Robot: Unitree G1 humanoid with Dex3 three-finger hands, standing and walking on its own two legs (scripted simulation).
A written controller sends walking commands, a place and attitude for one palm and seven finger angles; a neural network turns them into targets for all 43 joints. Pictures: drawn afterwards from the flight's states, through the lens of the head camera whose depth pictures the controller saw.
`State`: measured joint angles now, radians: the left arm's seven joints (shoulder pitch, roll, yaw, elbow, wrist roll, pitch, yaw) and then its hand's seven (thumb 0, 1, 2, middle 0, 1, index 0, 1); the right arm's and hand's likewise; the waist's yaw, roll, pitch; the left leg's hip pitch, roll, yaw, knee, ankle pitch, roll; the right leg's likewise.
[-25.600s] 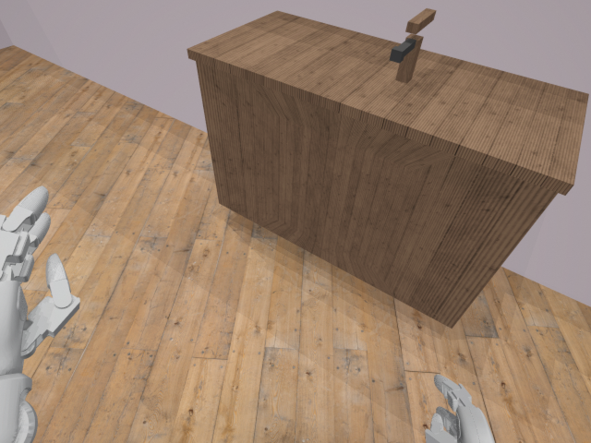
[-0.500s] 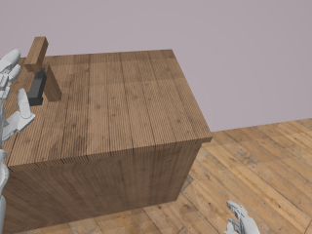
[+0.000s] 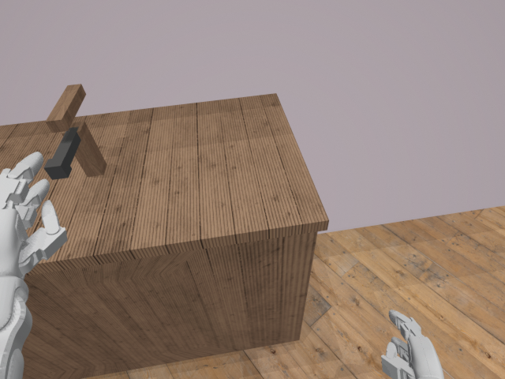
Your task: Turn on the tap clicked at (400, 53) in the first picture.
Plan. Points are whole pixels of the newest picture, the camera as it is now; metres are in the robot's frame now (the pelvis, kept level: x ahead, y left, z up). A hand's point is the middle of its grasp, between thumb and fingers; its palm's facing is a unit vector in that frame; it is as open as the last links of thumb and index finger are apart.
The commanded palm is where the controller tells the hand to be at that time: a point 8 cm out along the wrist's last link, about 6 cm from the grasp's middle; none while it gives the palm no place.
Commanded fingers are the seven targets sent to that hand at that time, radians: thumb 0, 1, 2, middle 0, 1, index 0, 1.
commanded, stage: turn the palm inward beside the body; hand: left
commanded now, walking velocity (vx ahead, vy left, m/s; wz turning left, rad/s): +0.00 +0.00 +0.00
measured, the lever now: (58, 168) +0.39 +0.40 +0.14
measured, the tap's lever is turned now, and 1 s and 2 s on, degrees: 0 0 0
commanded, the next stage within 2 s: reach beside the lever's end, fingers flat in 1.60 s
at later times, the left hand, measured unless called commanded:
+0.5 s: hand (64, 243) +0.22 +0.26 +0.18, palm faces +0.39 -0.89 -0.23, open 7.4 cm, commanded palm +0.16 +0.31 +0.19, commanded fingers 0.00 0.90 0.90 -0.20 -0.30 -0.20 -0.30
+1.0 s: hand (51, 254) +0.20 +0.26 +0.19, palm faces +0.45 -0.88 -0.18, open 7.4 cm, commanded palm +0.14 +0.29 +0.20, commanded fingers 0.00 0.90 0.90 -0.20 -0.30 -0.20 -0.30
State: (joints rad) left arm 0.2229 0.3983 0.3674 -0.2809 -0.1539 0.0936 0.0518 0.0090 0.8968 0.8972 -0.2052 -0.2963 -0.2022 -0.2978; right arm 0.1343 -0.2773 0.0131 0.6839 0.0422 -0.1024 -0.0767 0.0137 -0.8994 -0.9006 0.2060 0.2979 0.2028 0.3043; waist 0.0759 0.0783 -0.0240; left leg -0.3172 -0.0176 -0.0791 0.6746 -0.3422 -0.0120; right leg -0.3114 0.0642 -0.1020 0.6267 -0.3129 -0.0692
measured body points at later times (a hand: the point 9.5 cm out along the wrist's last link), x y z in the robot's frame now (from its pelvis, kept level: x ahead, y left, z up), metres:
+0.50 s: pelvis +0.02 +0.03 +0.00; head +0.00 +0.01 +0.45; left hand +0.19 +0.31 +0.19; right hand +0.22 -0.19 -0.07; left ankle +0.01 +0.13 -0.72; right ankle +0.02 -0.06 -0.72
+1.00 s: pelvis +0.01 +0.03 +0.00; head -0.03 +0.00 +0.45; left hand +0.17 +0.30 +0.20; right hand +0.22 -0.18 -0.06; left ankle +0.01 +0.13 -0.72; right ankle +0.02 -0.06 -0.72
